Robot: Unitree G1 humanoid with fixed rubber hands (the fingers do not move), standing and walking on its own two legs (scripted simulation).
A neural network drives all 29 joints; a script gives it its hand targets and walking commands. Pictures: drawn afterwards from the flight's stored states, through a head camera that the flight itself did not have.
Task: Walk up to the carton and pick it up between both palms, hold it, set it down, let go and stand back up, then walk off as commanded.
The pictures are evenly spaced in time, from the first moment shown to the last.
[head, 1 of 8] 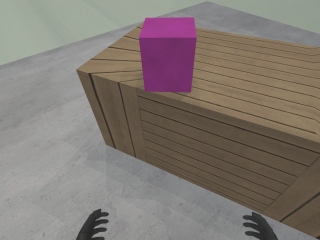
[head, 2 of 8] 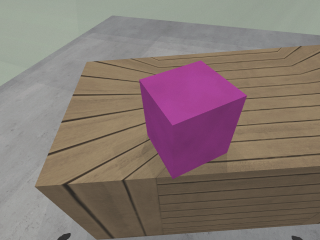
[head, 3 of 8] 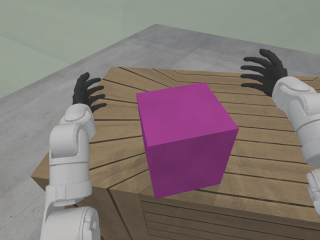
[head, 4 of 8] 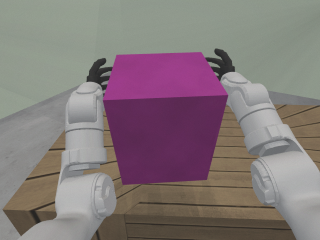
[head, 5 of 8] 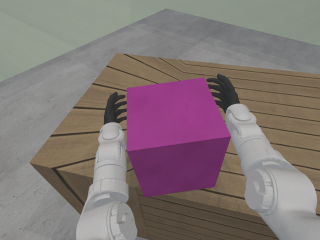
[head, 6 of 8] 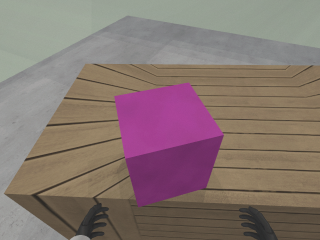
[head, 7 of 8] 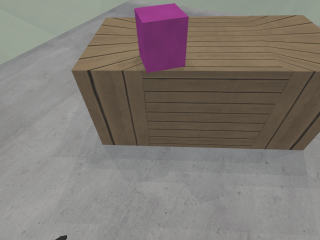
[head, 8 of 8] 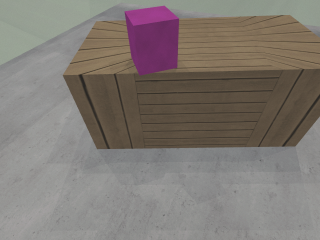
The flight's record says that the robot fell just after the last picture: no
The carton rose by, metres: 0.23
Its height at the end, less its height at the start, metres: +0.00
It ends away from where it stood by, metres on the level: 0.02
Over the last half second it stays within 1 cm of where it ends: yes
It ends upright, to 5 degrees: yes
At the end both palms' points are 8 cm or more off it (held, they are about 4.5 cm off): yes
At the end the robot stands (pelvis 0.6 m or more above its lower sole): yes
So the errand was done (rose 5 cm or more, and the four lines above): yes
